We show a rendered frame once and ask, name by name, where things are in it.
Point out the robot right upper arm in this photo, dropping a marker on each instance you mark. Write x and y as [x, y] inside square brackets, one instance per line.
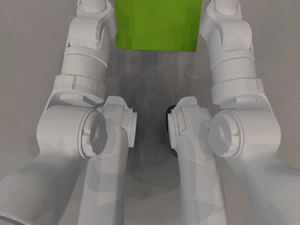
[248, 140]

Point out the carton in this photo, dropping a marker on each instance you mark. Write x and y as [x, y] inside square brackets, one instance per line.
[160, 25]

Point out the robot left shin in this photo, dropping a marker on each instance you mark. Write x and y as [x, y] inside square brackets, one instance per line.
[113, 100]

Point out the robot right forearm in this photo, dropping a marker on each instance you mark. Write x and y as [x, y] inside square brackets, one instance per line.
[232, 59]

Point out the robot left forearm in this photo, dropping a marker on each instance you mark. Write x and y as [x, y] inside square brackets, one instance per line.
[86, 56]

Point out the right robot thigh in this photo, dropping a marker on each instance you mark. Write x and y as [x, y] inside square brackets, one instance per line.
[202, 193]

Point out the robot left upper arm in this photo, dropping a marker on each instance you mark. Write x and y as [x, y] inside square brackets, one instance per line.
[38, 193]

